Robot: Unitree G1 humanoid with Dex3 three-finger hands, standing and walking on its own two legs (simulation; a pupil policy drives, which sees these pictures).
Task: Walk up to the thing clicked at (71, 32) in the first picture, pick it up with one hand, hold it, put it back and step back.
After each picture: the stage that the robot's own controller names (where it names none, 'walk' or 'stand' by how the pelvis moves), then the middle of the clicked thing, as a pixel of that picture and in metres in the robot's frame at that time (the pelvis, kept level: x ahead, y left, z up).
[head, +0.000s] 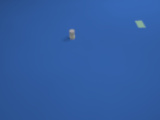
stand; (72, 34) +1.56 +0.13 -0.72
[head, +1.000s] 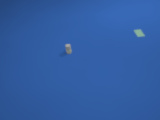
walk; (68, 48) +1.44 +0.30 -0.71
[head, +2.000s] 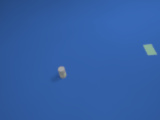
walk; (62, 72) +0.94 +0.31 -0.72
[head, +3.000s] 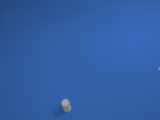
walk; (66, 105) +0.59 +0.23 -0.72
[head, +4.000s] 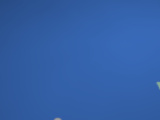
stand; out of the picture +0.39 +0.18 -0.70
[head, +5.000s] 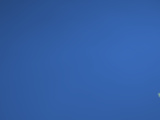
stand; out of the picture +0.34 +0.18 -0.72
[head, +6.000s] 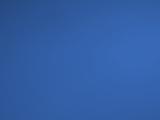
stand; out of the picture +0.33 +0.19 -0.71
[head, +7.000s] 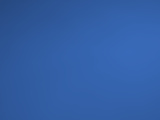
stand; out of the picture +0.33 +0.20 -0.72
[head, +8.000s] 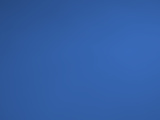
stand; out of the picture +0.34 +0.19 -0.72
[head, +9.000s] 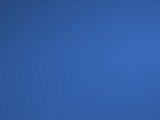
stand; out of the picture +0.31 +0.19 -0.73
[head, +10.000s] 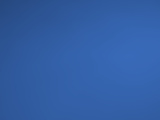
stand; out of the picture +0.31 +0.19 -0.73
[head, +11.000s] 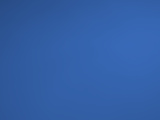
go down; out of the picture +0.32 +0.19 -0.72
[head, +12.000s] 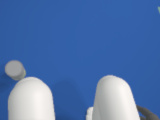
go down; (16, 71) +0.38 +0.25 -0.29
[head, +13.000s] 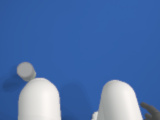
close in; (27, 72) +0.38 +0.25 -0.30
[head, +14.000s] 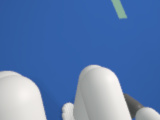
close in; out of the picture +0.36 +0.29 -0.21
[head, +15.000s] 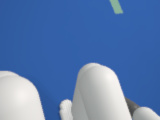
close; out of the picture +0.35 +0.29 -0.21
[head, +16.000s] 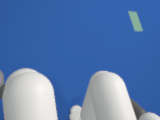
lift; out of the picture +0.30 +0.26 -0.17
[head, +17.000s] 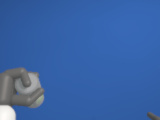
lift; (30, 91) +0.31 +0.18 +0.01
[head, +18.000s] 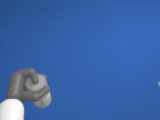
hold; (39, 91) +0.33 +0.16 -0.01
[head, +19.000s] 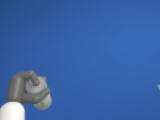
hold; (39, 93) +0.32 +0.17 -0.01
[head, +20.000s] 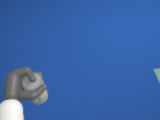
crouch; (36, 89) +0.34 +0.17 -0.06
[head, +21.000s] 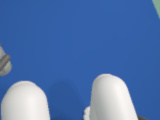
lower; out of the picture +0.41 +0.26 -0.14
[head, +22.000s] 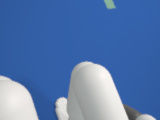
lower; out of the picture +0.37 +0.30 -0.22
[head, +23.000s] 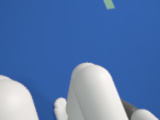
lower; out of the picture +0.38 +0.31 -0.22
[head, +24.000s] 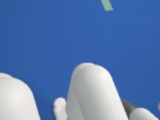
lower; out of the picture +0.37 +0.31 -0.22
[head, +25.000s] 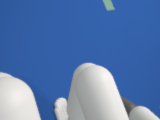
lower; out of the picture +0.37 +0.31 -0.22
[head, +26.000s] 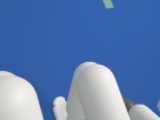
open; out of the picture +0.35 +0.29 -0.22
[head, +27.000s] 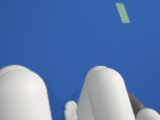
stand; out of the picture +0.35 +0.28 -0.23
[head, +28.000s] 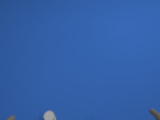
stand; (50, 117) +0.34 +0.20 -0.58
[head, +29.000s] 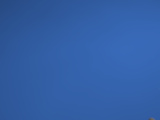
stand; out of the picture +0.33 +0.20 -0.66
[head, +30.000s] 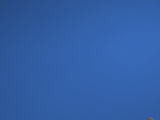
stand; out of the picture +0.33 +0.20 -0.67
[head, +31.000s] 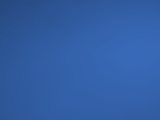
stand; out of the picture +0.34 +0.18 -0.72
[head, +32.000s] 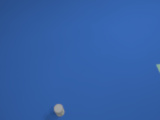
walk; (59, 110) +0.42 +0.20 -0.69
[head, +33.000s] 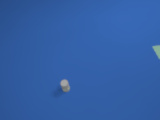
walk; (65, 85) +0.67 +0.22 -0.71
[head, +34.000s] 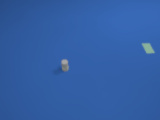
stand; (64, 65) +1.00 +0.18 -0.70
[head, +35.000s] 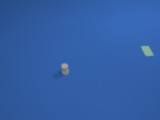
stand; (65, 69) +0.99 +0.19 -0.72
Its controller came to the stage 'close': yes
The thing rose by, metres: 0.70
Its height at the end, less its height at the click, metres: +0.00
